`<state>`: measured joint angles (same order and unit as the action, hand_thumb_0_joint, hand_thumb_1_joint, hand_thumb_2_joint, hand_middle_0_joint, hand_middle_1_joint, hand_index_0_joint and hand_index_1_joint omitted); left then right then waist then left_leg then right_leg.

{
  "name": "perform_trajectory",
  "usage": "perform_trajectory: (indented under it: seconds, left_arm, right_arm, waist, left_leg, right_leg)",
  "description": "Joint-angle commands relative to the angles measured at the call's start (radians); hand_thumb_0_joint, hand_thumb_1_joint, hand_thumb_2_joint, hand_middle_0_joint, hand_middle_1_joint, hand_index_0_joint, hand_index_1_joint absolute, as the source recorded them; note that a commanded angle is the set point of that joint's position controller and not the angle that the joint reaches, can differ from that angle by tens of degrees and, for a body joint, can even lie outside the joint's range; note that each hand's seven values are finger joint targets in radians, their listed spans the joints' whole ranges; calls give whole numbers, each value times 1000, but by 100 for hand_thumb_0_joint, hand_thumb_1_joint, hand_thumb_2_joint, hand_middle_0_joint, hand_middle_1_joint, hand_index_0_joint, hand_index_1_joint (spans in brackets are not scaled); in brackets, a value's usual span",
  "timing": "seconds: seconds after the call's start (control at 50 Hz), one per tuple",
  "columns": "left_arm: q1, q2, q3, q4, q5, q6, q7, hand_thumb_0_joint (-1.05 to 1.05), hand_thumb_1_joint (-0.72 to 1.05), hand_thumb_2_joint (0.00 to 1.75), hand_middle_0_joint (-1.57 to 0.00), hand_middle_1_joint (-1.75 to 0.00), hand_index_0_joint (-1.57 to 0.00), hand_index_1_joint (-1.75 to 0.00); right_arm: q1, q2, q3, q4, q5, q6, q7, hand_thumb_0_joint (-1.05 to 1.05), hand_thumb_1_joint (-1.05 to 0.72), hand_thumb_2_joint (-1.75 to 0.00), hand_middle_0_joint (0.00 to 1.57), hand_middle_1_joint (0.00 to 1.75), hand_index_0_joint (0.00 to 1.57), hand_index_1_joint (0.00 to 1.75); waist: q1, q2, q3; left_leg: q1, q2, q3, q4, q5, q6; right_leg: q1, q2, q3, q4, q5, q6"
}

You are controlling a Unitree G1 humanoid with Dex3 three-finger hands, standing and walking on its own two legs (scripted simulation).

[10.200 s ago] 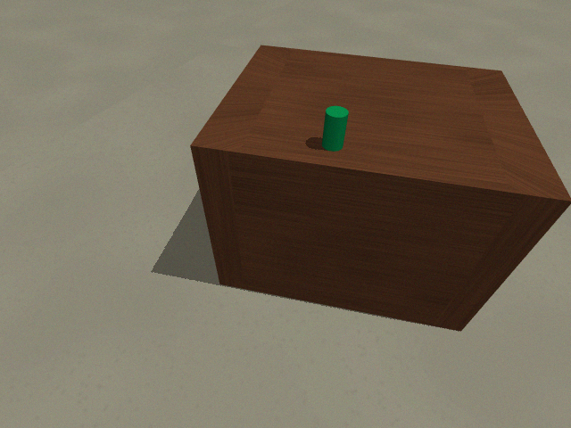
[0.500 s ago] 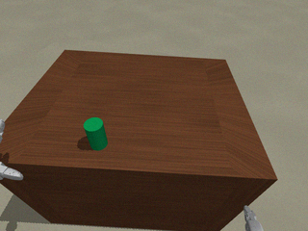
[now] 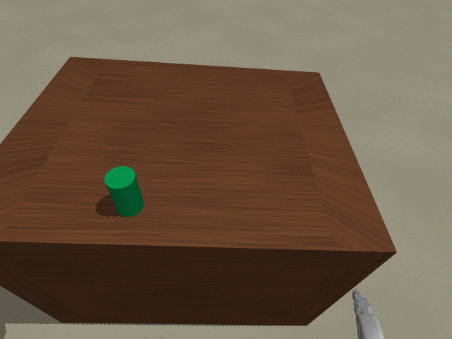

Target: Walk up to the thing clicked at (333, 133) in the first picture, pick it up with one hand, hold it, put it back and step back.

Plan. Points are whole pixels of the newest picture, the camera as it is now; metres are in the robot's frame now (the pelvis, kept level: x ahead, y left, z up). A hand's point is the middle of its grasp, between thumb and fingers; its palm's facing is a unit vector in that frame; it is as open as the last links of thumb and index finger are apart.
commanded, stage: go down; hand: left
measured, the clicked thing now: (125, 192) +0.44 +0.21 -0.02
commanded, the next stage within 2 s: approach in 1.42 s
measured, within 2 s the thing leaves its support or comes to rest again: neither
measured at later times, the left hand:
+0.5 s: hand out of the picture +0.34 +0.38 +0.12, palm faces +0.19 -0.98 +0.00, open 17.4 cm
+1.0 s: hand out of the picture +0.36 +0.38 +0.11, palm faces +0.18 -0.98 +0.00, open 17.2 cm
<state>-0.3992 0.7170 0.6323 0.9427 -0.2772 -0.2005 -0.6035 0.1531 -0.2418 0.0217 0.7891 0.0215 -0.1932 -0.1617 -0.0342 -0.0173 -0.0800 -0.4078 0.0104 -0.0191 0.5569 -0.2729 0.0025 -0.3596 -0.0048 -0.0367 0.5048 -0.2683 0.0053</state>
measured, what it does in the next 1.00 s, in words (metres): stands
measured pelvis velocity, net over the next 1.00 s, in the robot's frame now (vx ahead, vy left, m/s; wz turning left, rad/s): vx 0.00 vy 0.01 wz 0.00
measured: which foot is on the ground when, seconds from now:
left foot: down 0.00-1.00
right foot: down 0.00-1.00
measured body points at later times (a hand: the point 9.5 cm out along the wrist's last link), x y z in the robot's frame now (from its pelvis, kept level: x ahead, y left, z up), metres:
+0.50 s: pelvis +0.01 +0.00 -0.01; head +0.04 +0.03 +0.44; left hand +0.33 +0.43 +0.12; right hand +0.17 -0.26 -0.09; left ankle +0.00 +0.12 -0.73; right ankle -0.01 -0.13 -0.73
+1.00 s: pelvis +0.00 +0.01 -0.02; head +0.05 +0.04 +0.43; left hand +0.34 +0.44 +0.11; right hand +0.16 -0.26 -0.09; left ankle +0.00 +0.12 -0.73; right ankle -0.01 -0.13 -0.73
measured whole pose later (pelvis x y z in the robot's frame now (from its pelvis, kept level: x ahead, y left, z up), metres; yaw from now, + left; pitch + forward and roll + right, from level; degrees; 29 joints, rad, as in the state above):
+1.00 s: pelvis +0.00 +0.01 -0.02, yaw +0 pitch +12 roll -2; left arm -0.50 0.80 0.65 1.06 -0.24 -0.21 -0.63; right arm 0.19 -0.24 0.03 0.68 0.01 -0.20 -0.14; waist -0.07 -0.02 -0.14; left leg -0.59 0.02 -0.03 0.72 -0.35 0.01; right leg -0.52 0.00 -0.05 0.64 -0.33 0.01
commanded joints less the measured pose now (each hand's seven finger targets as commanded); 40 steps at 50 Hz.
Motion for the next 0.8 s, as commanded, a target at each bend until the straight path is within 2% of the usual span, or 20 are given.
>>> perform_trajectory:
  seconds: [0.0, 0.04, 0.06, 0.1, 0.12, 0.18, 0.2, 0.22, 0.26, 0.34, 0.4, 0.42, 0.44, 0.52, 0.58, 0.62, 0.68, 0.7, 0.74, 0.78]
  left_arm:
    - [-290, 390, 55, -206, -31, -57, -9, 0, -54, 8, -4, -3, -4, -4]
    - [-248, 382, 56, -171, -29, -53, -15, 0, -53, 8, -4, -3, -4, -4]
    - [-304, 404, 60, -231, -31, -64, -16, 0, -56, 8, -4, -4, -4, -5]
    - [-262, 392, 60, -186, -29, -60, -15, 0, -52, 8, -4, -4, -4, -4]
    - [-326, 419, 67, -260, -28, -70, -11, 0, -52, 8, -4, -4, -4, -5]
    - [-324, 411, 76, -240, -30, -70, -11, 0, -51, 8, -4, -4, -3, -4]
    - [-298, 403, 71, -213, -30, -68, -15, 0, -51, 8, -4, -4, -3, -4]
    - [-305, 397, 62, -225, -30, -67, -18, 0, -49, 8, -4, -3, -3, -4]
    - [-276, 368, 37, -160, -25, -56, -25, 0, -49, 8, -4, -2, -3, -3]
    - [-340, 431, 75, -189, -30, -61, -31, 0, -51, 7, -4, -3, -4, -4]
    - [-341, 442, 76, -159, -19, -59, -25, 0, -51, 7, -4, -4, -4, -4]
    - [-342, 453, 85, -148, -17, -59, -28, 0, -50, 7, -4, -3, -4, -4]
    - [-312, 422, 66, -98, -17, -55, -32, 0, -51, 7, -4, -3, -4, -4]
    - [-382, 476, 90, -149, -15, -71, -35, 0, -50, 8, -4, -3, -4, -4]
    - [-374, 445, 67, -71, -12, -67, -38, 0, -51, 9, -4, -4, -4, -5]
    - [-409, 497, 91, -93, -4, -76, -34, 0, -50, 8, -4, -4, -4, -4]
    - [-423, 488, 78, -96, 3, -82, -28, 0, -47, 7, -4, -3, -4, -4]
    - [-408, 477, 79, -66, 3, -82, -27, 0, -47, 8, -4, -4, -4, -4]
    - [-411, 472, 73, -61, -4, -85, -30, 0, -48, 8, -3, -4, -3, -5]
    - [-435, 517, 92, -104, 2, -91, -28, 0, -45, 8, -4, -4, -4, -4]
  right_arm:
    - [-68, -158, -58, -132, -4, -58, -15, 0, 53, -6, 5, 5, 5, 5]
    - [-40, -147, -53, -85, -6, -54, -12, 0, 53, -6, 5, 5, 5, 5]
    - [-65, -157, -61, -111, -4, -58, -11, 0, 53, -6, 5, 5, 5, 5]
    - [-61, -188, -85, -118, -4, -59, -11, 0, 53, -6, 5, 5, 5, 5]
    - [-55, -176, -83, -105, -4, -58, -9, 0, 53, -6, 5, 5, 5, 5]
    - [-76, -152, -67, -113, -4, -64, -3, 0, 53, -6, 5, 5, 5, 5]
    - [-81, -175, -82, -133, -3, -67, -4, 0, 52, -6, 5, 5, 5, 5]
    - [-78, -147, -61, -113, -3, -65, -5, 0, 53, -6, 5, 5, 5, 5]
    - [-62, -180, -86, -107, -5, -64, -7, 0, 53, -6, 5, 5, 5, 5]
    - [-87, -150, -59, -119, -6, -64, -3, 0, 53, -5, 5, 5, 5, 5]
    - [-67, -162, -66, -149, -10, -67, -7, 0, 53, -6, 5, 5, 5, 5]
    - [-50, -142, -44, -138, -11, -64, -4, 0, 53, -6, 5, 5, 5, 5]
    - [-57, -163, -61, -156, -11, -65, -6, 0, 53, -6, 5, 5, 5, 5]
    - [-61, -178, -66, -184, -16, -71, -5, 0, 54, -6, 5, 5, 5, 5]
    - [-76, -163, -54, -187, -16, -70, -1, 0, 54, -6, 5, 5, 5, 5]
    - [-60, -167, -57, -177, -18, -71, -3, 0, 54, -6, 5, 5, 5, 5]
    - [-59, -174, -65, -203, -18, -68, -4, 0, 54, -5, 5, 5, 5, 5]
    - [-47, -156, -46, -206, -17, -69, 1, 0, 54, -6, 5, 5, 5, 5]
    - [-40, -167, -50, -217, -15, -70, 5, 0, 54, -5, 5, 5, 5, 5]
    - [-33, -163, -48, -223, -17, -68, 6, 0, 54, -5, 5, 5, 5, 5]
  waist:
    - [5, 152, -308]
    - [11, 143, -291]
    - [8, 168, -287]
    - [7, 170, -291]
    - [6, 205, -296]
    - [9, 183, -313]
    - [4, 173, -287]
    - [6, 185, -298]
    - [-9, 158, -265]
    - [6, 183, -283]
    - [-10, 156, -303]
    - [-1, 155, -307]
    - [-19, 138, -286]
    - [-12, 178, -331]
    - [-21, 148, -313]
    - [-14, 178, -321]
    - [-23, 178, -330]
    - [-19, 168, -309]
    - [-22, 194, -336]
    - [-14, 212, -361]
  left_leg:
    - [231, -14, -10, -20, 360, 17]
    - [211, -12, -14, -14, 376, 19]
    - [214, -10, -12, -18, 361, 13]
    - [230, -1, -21, -21, 377, 6]
    - [245, 1, -22, -23, 372, 2]
    - [240, 4, -28, -3, 432, 5]
    - [228, 7, -28, -7, 414, 3]
    - [235, 2, -25, -4, 420, 6]
    - [220, 6, -28, -6, 401, 6]
    - [198, 1, -26, 3, 365, 8]
    - [189, -9, -18, 13, 333, 16]
    - [179, -10, -19, 19, 337, 18]
    - [177, -7, -21, 18, 338, 17]
    - [185, -5, -25, 36, 343, 13]
    - [152, -5, -30, 52, 335, 19]
    - [140, -6, -27, 62, 319, 17]
    - [133, -8, -25, 63, 255, 18]
    - [107, -6, -30, 65, 243, 16]
    - [126, 3, -39, 71, 263, 10]
    - [132, 1, -34, 85, 281, 10]
  right_leg:
    - [38, 8, 2, -38, 288, -20]
    - [23, 9, 1, -31, 296, -20]
    - [13, 10, 0, -32, 279, -23]
    - [1, 15, -9, -27, 262, -29]
    - [-17, 16, -9, -26, 249, -31]
    - [-8, 15, -10, -16, 283, -29]
    - [-12, 18, -12, -16, 266, -29]
    - [-6, 15, -11, -15, 281, -28]
    - [-30, 17, -12, -13, 263, -28]
    - [-30, 14, -10, -9, 245, -27]
    - [-15, 9, -5, -4, 252, -23]
    - [-16, 9, -5, -2, 258, -21]
    - [-35, 12, -7, 4, 253, -21]
    - [-59, 12, -9, 20, 241, -25]
    - [-76, 10, -6, 30, 242, -22]
    - [-86, 9, -4, 40, 229, -22]
    - [-101, 11, -5, 46, 187, -24]
    - [-116, 14, -8, 51, 170, -25]
    - [-133, 18, -14, 64, 164, -29]
    - [-131, 16, -10, 72, 176, -29]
